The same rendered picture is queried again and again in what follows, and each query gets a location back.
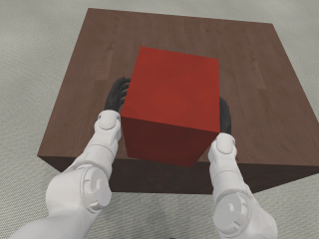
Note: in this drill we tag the carton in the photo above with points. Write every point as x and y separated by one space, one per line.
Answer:
171 112

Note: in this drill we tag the robot left forearm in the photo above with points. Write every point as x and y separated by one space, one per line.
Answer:
102 148

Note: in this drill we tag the pedestal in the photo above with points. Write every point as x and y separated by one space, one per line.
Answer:
275 129

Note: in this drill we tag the robot right hand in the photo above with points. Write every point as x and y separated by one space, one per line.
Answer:
224 117

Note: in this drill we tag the robot left hand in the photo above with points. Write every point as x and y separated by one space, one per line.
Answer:
114 101

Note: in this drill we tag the robot right forearm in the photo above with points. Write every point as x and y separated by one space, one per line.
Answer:
224 173

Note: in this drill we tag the robot left upper arm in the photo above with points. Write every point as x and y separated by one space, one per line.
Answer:
74 201

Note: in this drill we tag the robot right upper arm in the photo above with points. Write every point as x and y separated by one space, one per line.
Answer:
237 217

